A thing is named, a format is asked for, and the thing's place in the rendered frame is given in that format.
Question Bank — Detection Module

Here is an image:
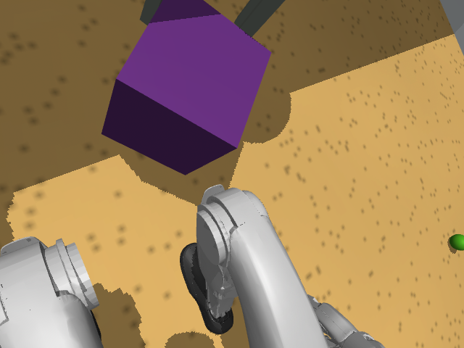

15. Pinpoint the right robot hand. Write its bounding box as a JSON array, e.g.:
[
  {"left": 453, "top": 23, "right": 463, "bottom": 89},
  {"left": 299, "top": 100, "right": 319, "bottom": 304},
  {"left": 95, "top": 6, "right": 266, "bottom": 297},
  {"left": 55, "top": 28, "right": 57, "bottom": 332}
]
[{"left": 308, "top": 294, "right": 358, "bottom": 348}]

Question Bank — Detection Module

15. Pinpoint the right robot foot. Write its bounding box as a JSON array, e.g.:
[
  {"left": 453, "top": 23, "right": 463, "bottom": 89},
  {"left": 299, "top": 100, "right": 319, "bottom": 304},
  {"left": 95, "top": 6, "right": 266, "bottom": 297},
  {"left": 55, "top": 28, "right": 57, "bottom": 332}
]
[{"left": 180, "top": 243, "right": 233, "bottom": 334}]

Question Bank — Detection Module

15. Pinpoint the right robot arm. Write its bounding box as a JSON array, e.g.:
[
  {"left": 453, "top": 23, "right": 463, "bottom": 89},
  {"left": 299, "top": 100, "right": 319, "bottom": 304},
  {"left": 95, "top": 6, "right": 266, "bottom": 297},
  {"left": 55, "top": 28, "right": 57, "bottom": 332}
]
[{"left": 342, "top": 331, "right": 385, "bottom": 348}]

